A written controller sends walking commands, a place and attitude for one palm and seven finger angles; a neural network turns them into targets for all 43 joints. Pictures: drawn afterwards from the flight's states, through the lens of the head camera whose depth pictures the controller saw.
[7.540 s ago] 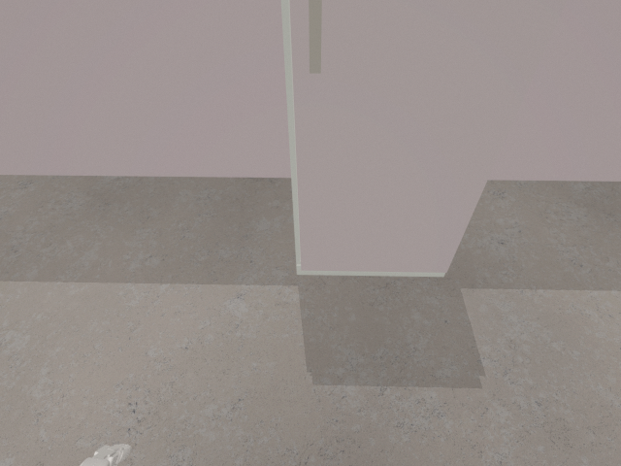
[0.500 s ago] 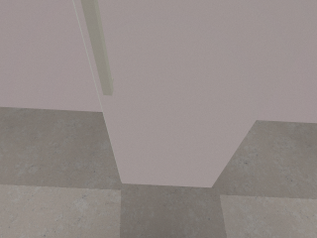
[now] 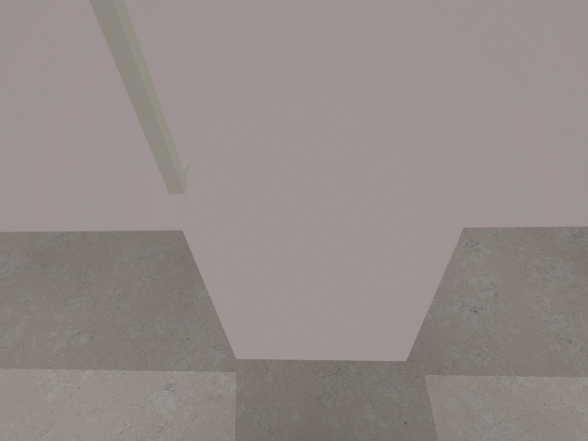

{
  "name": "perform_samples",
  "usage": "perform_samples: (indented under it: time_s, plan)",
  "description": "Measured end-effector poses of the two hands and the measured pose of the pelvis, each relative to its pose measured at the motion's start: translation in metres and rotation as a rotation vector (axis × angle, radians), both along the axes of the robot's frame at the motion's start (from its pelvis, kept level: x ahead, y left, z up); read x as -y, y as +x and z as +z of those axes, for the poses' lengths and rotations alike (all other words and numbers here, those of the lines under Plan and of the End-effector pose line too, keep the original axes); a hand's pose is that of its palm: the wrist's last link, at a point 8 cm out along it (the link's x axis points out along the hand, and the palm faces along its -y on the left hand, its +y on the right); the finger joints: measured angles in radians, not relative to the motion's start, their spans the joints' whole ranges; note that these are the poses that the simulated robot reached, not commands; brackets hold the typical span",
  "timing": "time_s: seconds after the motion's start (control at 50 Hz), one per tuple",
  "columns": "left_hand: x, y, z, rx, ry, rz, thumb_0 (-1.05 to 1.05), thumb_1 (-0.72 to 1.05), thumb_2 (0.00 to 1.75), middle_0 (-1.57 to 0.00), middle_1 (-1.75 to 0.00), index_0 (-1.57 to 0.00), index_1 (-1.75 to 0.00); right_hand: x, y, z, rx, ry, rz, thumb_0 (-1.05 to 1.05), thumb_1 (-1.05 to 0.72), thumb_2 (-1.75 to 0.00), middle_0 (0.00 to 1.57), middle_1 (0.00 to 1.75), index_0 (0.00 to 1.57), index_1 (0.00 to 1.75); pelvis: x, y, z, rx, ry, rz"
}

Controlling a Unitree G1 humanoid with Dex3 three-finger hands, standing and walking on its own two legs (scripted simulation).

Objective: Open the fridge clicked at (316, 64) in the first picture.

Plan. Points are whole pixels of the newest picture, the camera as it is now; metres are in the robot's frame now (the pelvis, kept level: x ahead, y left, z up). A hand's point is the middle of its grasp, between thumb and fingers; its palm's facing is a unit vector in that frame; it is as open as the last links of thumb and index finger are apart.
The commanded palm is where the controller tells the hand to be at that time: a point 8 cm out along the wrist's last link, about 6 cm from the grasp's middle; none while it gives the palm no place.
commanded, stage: come to a stop and stand still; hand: left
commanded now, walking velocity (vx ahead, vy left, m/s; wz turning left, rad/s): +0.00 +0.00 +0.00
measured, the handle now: (149, 88) +0.48 +0.20 +0.27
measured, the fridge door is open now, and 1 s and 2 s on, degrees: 0 0 0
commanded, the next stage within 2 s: look again from close up in 0.24 s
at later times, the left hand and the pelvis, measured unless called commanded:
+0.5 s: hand out of the picture -0.01 +0.17 -0.17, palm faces +0.04 -0.98 -0.20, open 7.4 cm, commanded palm none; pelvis -0.01 +0.00 +0.01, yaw +0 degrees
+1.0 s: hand out of the picture -0.01 +0.19 -0.17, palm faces +0.03 -0.98 -0.21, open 7.4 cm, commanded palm none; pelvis -0.02 +0.02 +0.01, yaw +0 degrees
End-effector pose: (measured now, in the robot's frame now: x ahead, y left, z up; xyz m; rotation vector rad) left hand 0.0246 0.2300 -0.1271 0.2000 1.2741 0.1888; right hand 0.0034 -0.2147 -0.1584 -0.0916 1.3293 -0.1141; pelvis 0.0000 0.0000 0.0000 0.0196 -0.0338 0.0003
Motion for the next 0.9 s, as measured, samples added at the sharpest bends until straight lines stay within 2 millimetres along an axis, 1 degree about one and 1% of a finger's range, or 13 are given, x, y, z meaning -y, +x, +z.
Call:
perform_samples:
  time_s: [0.16, 0.26, 0.34, 0.44, 0.64, 0.78, 0.9]
  plan:
    - [0.012, -0.026, -0.005, -0.066, -0.033, 0.024, 0.0, 0.91, 0.9, -0.2, -0.3, -0.2, -0.3, 0.011, -0.001, 0.007, -0.023, -0.021, 0.014, 0.01, -0.92, -0.89, 0.19, 0.3, 0.19, 0.3, 0.006, -0.003, 0.003, 0.001, -0.003, 0.005]
    - [0.016, -0.038, -0.007, -0.095, -0.053, 0.034, 0.0, 0.91, 0.9, -0.2, -0.3, -0.2, -0.3, 0.01, -0.007, 0.009, -0.045, -0.024, 0.015, 0.01, -0.91, -0.89, 0.19, 0.3, 0.19, 0.3, 0.007, -0.005, 0.004, 0.001, -0.007, 0.004]
    - [0.017, -0.043, -0.008, -0.105, -0.06, 0.037, 0.0, 0.9, 0.9, -0.2, -0.3, -0.2, -0.3, 0.007, -0.012, 0.01, -0.057, -0.022, 0.013, 0.0, -0.91, -0.89, 0.2, 0.3, 0.19, 0.3, 0.005, -0.007, 0.005, 0.001, -0.009, 0.004]
    - [0.013, -0.044, -0.008, -0.102, -0.059, 0.036, 0.0, 0.9, 0.9, -0.2, -0.3, -0.2, -0.3, 0.0, -0.018, 0.01, -0.065, -0.015, 0.009, 0.0, -0.91, -0.89, 0.2, 0.3, 0.19, 0.3, 0.002, -0.009, 0.005, 0.003, -0.01, 0.002]
    - [0.002, -0.039, -0.006, -0.083, -0.049, 0.027, 0.0, 0.9, 0.9, -0.2, -0.3, -0.2, -0.3, -0.014, -0.029, 0.01, -0.079, 0.001, 0.0, 0.0, -0.91, -0.89, 0.2, 0.3, 0.19, 0.3, -0.005, -0.013, 0.006, 0.0, -0.009, -0.001]
    - [-0.004, -0.037, -0.007, -0.081, -0.048, 0.022, 0.0, 0.9, 0.9, -0.2, -0.3, -0.2, -0.3, -0.017, -0.034, 0.011, -0.086, -0.005, -0.007, 0.0, -0.91, -0.89, 0.2, 0.3, 0.2, 0.3, -0.01, -0.014, 0.006, -0.003, -0.009, -0.004]
    - [-0.009, -0.036, -0.007, -0.081, -0.048, 0.02, 0.0, 0.9, 0.9, -0.2, -0.3, -0.2, -0.3, -0.017, -0.033, 0.012, -0.084, -0.014, -0.009, 0.0, -0.91, -0.89, 0.2, 0.3, 0.2, 0.3, -0.014, -0.015, 0.006, -0.003, -0.009, -0.006]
